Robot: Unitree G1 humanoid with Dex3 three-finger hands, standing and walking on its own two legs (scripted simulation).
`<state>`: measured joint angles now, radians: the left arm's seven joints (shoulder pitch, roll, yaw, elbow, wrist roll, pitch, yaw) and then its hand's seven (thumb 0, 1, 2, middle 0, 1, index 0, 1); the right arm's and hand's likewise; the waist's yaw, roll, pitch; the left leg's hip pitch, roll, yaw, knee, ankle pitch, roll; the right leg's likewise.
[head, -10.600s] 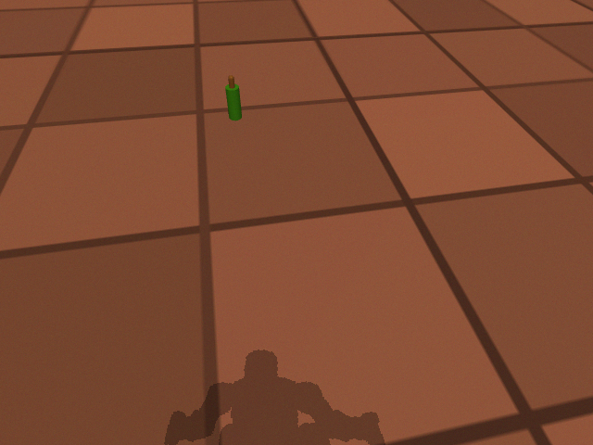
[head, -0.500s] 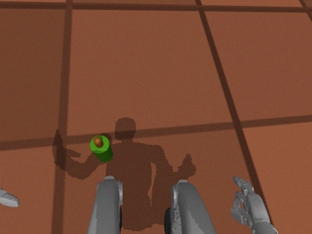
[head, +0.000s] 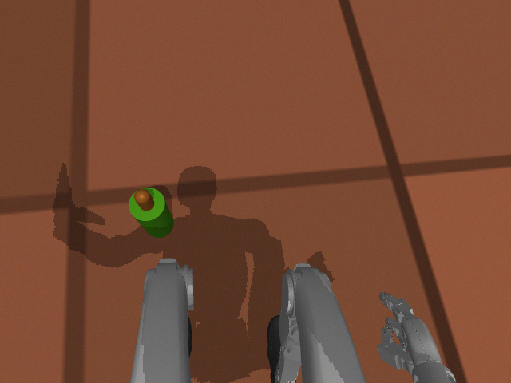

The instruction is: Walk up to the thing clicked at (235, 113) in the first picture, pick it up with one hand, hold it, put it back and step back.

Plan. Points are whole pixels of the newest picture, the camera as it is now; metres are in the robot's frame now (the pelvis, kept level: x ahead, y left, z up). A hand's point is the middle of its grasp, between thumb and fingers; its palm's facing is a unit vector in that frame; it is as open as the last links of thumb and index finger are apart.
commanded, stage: go down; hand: left
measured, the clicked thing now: (151, 211) +0.44 +0.22 -0.35
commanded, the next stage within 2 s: approach in 0.82 s
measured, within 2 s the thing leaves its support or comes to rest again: neither
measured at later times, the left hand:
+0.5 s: hand out of the picture +0.34 +0.41 -0.05, palm faces +0.19 -0.98 -0.11, open 17.7 cm
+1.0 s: hand out of the picture +0.36 +0.41 -0.05, palm faces +0.19 -0.98 -0.10, open 17.8 cm
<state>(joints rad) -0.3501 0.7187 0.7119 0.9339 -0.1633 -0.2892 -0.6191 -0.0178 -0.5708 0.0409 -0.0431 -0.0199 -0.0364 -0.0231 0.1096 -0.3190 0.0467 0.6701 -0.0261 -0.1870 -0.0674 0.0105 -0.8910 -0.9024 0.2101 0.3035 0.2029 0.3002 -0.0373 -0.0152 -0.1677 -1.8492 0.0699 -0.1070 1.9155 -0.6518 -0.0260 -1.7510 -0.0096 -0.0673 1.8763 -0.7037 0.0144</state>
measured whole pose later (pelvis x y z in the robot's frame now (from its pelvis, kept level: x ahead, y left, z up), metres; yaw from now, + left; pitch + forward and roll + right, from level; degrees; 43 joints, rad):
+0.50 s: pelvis -0.01 +0.00 -0.04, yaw -1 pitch +33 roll -7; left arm -0.45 0.79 0.75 0.96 -0.18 -0.29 -0.67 -0.02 -0.60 0.04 -0.05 -0.04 -0.04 -0.04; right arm 0.11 -0.33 0.07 0.66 -0.03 -0.18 -0.06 0.01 -0.89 -0.90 0.21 0.30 0.20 0.30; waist -0.05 -0.02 -0.15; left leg -1.97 0.06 -0.13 2.04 -0.66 -0.03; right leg -1.87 -0.01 -0.07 2.00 -0.72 0.02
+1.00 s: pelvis -0.02 +0.00 -0.06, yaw -1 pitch +33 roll -7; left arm -0.53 0.86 0.78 1.02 -0.17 -0.29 -0.68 -0.02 -0.60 0.03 -0.06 -0.03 -0.05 -0.04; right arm 0.12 -0.34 0.09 0.66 -0.03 -0.17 -0.05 0.01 -0.90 -0.90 0.21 0.30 0.20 0.30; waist -0.06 -0.02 -0.14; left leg -2.04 0.06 -0.13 2.11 -0.65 -0.02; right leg -1.93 0.00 -0.07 2.06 -0.71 0.02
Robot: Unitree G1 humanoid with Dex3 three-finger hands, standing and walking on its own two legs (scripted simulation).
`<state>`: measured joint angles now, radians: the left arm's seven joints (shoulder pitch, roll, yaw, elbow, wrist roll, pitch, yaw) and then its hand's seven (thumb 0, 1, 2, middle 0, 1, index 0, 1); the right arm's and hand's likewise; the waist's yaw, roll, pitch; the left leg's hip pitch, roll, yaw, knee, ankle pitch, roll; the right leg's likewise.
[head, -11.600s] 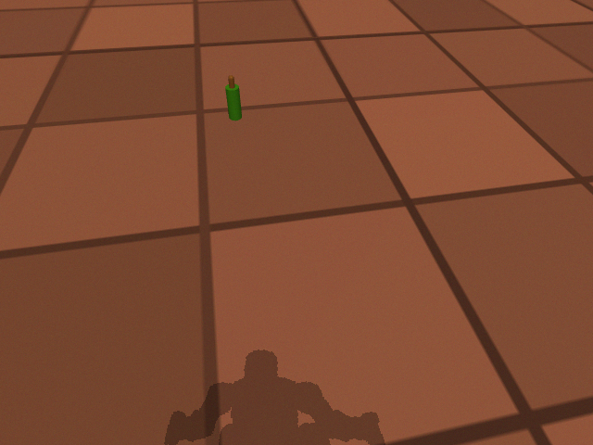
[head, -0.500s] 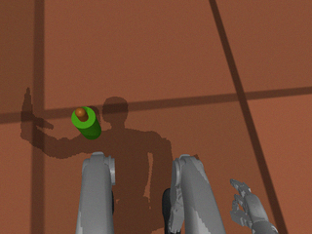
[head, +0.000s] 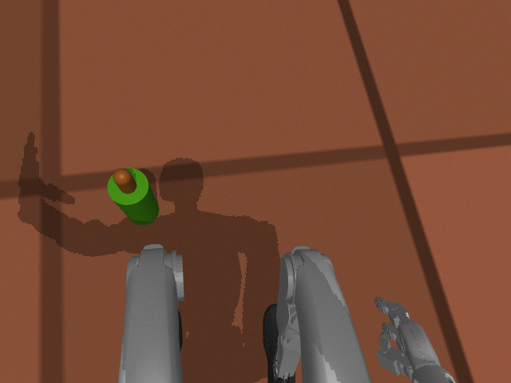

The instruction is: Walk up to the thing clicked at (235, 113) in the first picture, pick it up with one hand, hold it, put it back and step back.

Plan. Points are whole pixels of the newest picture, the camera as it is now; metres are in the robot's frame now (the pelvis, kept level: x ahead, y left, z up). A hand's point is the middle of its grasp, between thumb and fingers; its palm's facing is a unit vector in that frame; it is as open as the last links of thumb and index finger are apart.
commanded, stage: approach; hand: left
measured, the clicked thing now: (134, 195) +0.45 +0.23 -0.29
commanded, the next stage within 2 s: close in in 0.48 s
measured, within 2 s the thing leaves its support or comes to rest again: neither
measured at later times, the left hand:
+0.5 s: hand (53, 204) +0.40 +0.34 -0.20, palm faces +0.14 -0.99 +0.03, open 17.7 cm
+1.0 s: hand (110, 210) +0.41 +0.27 -0.27, palm faces +0.16 -0.99 +0.01, open 17.6 cm
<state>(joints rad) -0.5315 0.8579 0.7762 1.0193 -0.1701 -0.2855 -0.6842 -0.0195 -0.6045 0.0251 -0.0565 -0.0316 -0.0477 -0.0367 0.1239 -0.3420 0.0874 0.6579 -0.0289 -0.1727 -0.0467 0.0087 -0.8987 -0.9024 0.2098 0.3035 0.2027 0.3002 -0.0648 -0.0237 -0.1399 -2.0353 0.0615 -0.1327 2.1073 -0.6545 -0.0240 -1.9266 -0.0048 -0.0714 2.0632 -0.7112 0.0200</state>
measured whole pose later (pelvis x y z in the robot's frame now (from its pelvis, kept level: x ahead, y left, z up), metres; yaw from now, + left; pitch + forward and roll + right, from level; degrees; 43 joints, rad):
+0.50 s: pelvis -0.01 +0.00 -0.11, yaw -5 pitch +25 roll -10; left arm -0.58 0.76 0.79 1.16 -0.25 -0.71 -0.68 -0.02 -0.61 0.01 -0.07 -0.08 -0.07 -0.08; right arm -0.02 -0.33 0.22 0.69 -0.16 -0.15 0.03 0.01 -0.91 -0.90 0.21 0.30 0.20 0.30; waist -0.13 -0.14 0.08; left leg -2.27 0.06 -0.24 2.50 -0.69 -0.04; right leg -2.14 0.04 -0.11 2.41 -0.72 0.04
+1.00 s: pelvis -0.01 +0.01 -0.15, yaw -8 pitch +16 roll -12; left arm -0.53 0.68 0.60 1.24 -0.18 -0.96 -0.32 -0.02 -0.61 0.08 -0.04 -0.11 -0.07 -0.09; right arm -0.13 -0.37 0.33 0.64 -0.28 -0.05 0.11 0.00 -0.90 -0.90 0.21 0.30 0.20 0.30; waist -0.18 -0.19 0.18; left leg -2.26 0.05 -0.33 2.64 -0.69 -0.04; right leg -2.11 0.08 -0.17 2.48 -0.69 0.06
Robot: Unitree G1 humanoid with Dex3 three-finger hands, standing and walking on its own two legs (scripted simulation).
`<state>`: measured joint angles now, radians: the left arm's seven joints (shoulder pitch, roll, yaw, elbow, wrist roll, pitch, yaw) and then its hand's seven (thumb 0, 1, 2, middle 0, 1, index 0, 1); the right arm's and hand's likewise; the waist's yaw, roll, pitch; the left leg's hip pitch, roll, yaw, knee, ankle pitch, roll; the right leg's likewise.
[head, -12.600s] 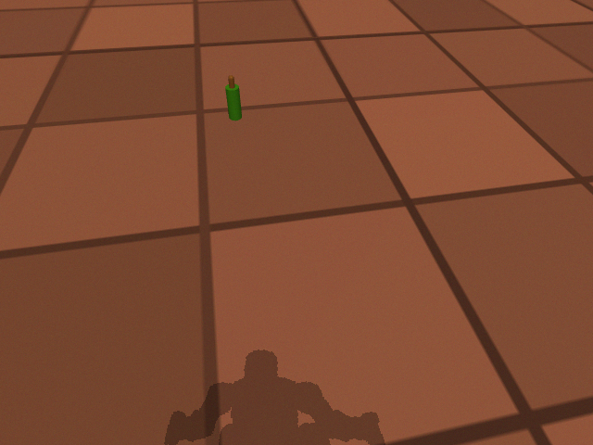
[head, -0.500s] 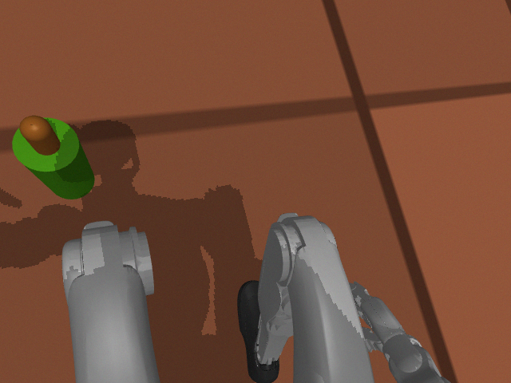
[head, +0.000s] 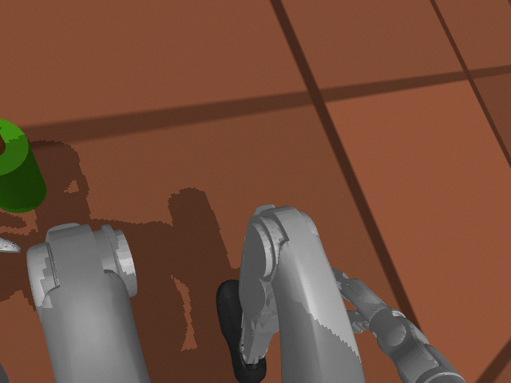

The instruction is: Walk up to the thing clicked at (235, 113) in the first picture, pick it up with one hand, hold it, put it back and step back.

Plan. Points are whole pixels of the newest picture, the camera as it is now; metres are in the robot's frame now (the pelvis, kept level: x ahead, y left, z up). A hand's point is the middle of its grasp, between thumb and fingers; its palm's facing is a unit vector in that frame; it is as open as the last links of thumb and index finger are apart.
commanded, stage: close in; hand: left
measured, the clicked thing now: (1, 164) +0.43 +0.29 -0.15
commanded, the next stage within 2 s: close in 0.22 s
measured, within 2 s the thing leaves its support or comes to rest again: leaves its support in 1.36 s
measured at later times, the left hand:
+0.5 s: hand out of the picture +0.40 +0.29 -0.13, palm faces +0.32 -0.95 +0.01, open 16.0 cm
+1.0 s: hand out of the picture +0.41 +0.29 -0.14, palm faces +0.33 -0.94 -0.01, open 10.6 cm
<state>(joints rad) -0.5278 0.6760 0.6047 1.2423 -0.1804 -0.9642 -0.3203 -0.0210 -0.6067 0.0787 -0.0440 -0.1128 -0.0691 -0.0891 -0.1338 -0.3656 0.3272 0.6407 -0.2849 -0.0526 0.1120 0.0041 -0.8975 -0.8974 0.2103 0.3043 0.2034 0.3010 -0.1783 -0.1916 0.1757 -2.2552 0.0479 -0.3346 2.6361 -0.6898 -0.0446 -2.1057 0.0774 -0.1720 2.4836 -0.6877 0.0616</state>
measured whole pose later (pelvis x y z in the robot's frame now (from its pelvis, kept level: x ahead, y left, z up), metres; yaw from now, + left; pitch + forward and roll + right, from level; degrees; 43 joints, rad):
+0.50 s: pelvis +0.00 +0.00 +0.00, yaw -1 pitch +14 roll -14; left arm -0.55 0.69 0.52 1.28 -0.16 -1.04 -0.16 -0.02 -0.42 0.22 -0.20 -0.21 -0.20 -0.21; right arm -0.13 -0.36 0.40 0.61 -0.31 -0.01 0.15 0.00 -0.89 -0.90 0.21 0.30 0.20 0.30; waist -0.21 -0.22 0.22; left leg -2.25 0.04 -0.36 2.65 -0.68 -0.04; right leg -2.09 0.09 -0.19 2.47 -0.67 0.07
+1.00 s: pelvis -0.01 +0.00 +0.00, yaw -2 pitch +14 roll -15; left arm -0.60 0.73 0.50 1.31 -0.11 -1.04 -0.07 0.01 -0.06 0.58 -0.61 -0.68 -0.59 -0.68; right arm -0.15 -0.36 0.42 0.59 -0.32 0.02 0.15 0.00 -0.87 -0.90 0.21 0.30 0.20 0.30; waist -0.22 -0.23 0.24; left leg -2.24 0.04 -0.38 2.64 -0.68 -0.04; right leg -2.08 0.09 -0.21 2.46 -0.67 0.07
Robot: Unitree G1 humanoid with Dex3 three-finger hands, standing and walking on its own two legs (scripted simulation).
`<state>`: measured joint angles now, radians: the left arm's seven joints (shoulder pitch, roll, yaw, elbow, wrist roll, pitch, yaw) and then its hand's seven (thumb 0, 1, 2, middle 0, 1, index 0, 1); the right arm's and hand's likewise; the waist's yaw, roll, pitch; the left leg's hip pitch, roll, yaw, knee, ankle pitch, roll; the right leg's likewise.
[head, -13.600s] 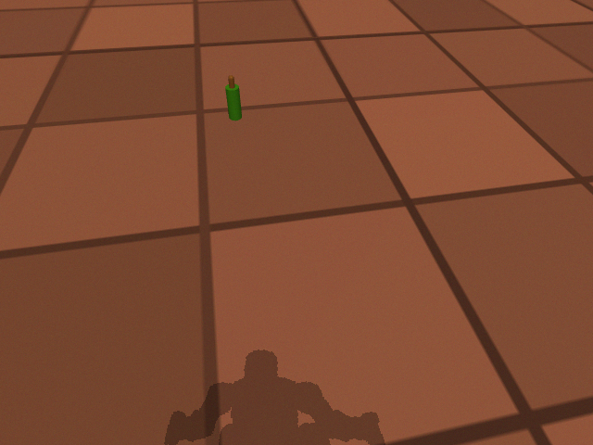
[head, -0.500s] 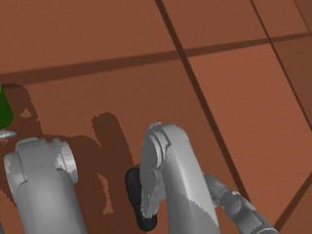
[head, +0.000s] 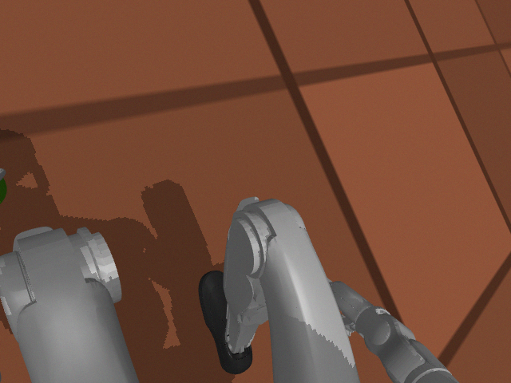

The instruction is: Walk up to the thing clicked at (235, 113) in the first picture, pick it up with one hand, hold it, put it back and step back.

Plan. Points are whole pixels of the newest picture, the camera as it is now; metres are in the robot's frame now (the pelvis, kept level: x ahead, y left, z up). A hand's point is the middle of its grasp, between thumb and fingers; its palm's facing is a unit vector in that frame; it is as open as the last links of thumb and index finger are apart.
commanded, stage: settle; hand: left
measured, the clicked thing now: out of the picture +0.43 +0.30 -0.15
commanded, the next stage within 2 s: lift in 1.98 s
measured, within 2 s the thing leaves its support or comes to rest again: leaves its support in 0.36 s
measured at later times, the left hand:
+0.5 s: hand out of the picture +0.41 +0.30 -0.11, palm faces +0.35 -0.94 -0.02, open 11.1 cm
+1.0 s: hand out of the picture +0.39 +0.31 +0.00, palm faces +0.35 -0.93 -0.05, open 11.2 cm
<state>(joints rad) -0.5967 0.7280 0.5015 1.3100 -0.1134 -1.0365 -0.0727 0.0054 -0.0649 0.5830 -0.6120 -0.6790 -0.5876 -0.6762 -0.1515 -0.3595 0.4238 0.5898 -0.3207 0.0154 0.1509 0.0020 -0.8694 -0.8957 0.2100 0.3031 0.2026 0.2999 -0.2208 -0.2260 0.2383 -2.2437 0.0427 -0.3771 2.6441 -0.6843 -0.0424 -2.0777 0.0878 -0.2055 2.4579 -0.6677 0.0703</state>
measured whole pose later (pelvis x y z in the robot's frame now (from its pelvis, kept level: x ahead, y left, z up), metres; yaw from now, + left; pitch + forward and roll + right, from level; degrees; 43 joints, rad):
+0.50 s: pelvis +0.00 +0.00 +0.01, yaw +1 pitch +18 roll -14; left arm -0.51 0.64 0.47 1.01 -0.10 -0.88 -0.06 0.02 -0.52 0.98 -0.69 -1.07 -0.67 -1.06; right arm -0.09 -0.33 0.34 0.60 -0.27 0.04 0.15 0.00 -0.90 -0.91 0.21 0.30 0.20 0.30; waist -0.18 -0.19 0.18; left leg -2.25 0.04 -0.35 2.60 -0.69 -0.04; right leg -2.08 0.07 -0.20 2.43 -0.69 0.06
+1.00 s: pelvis +0.01 -0.01 +0.05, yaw +6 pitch +28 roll -9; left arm -0.47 0.47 0.41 0.80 -0.17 -0.65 -0.16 0.02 -0.59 1.07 -0.71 -1.09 -0.68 -1.08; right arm 0.03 -0.28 0.13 0.67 -0.11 0.07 0.10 0.00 -0.90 -0.90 0.21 0.30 0.20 0.30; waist -0.11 -0.04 -0.04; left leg -2.25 0.05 -0.21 2.42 -0.67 -0.03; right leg -2.12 0.03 -0.10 2.35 -0.72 0.03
